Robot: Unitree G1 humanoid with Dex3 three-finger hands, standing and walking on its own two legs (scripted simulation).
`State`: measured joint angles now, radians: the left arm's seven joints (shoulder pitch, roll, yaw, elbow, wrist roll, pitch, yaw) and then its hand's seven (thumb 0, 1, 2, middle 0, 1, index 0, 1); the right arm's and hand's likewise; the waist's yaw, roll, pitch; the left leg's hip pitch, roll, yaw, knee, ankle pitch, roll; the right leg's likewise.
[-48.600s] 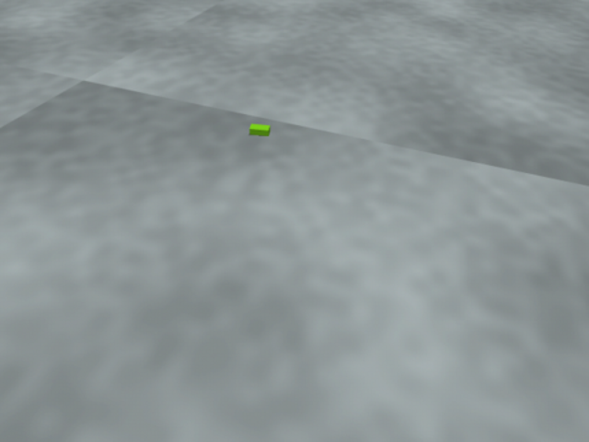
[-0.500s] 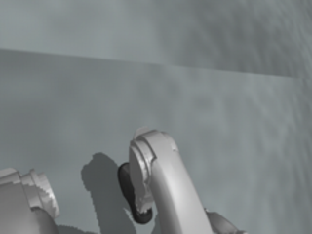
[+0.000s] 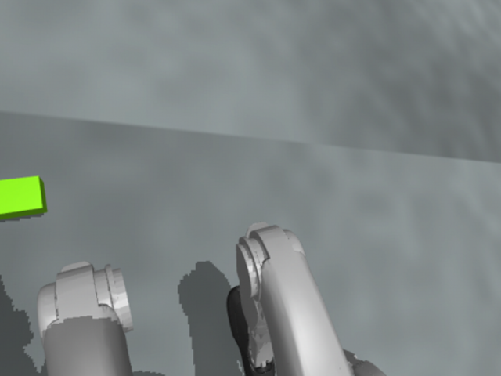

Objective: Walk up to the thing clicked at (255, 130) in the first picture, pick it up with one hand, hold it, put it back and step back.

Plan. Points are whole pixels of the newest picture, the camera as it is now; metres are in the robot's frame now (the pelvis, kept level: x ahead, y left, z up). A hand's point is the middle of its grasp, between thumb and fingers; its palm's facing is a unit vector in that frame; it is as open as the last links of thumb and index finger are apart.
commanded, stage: withdraw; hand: left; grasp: from above
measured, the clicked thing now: (3, 199) +0.45 +0.32 -0.30
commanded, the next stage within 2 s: home in 0.60 s
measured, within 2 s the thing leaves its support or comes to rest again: neither
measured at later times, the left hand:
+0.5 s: hand out of the picture +0.40 +0.33 -0.16, palm faces -0.49 -0.11 -0.86, open 13.6 cm
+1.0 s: hand out of the picture +0.41 +0.36 -0.07, palm faces -0.39 -0.24 -0.89, open 11.6 cm
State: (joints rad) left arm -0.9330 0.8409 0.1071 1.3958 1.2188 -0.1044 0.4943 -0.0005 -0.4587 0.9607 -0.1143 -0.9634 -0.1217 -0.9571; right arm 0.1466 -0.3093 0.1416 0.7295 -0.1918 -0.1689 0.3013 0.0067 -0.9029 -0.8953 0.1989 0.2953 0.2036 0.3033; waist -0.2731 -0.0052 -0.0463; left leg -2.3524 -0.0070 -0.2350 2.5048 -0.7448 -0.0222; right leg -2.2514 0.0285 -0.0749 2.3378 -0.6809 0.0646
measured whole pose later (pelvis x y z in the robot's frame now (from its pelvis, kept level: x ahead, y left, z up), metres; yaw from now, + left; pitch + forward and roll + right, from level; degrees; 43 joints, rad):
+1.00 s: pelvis -0.01 +0.00 +0.05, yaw +6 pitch +36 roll -9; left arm -0.76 0.70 0.13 1.06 0.99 -0.09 0.13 0.00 0.11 0.80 -0.21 -0.50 -0.20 -0.50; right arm 0.21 -0.28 0.03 0.67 -0.08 0.00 0.16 0.01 -0.90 -0.89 0.20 0.29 0.20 0.30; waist -0.17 0.07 -0.10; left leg -2.23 -0.01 -0.14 2.29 -0.70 -0.01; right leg -2.15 -0.01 -0.01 2.20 -0.68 0.08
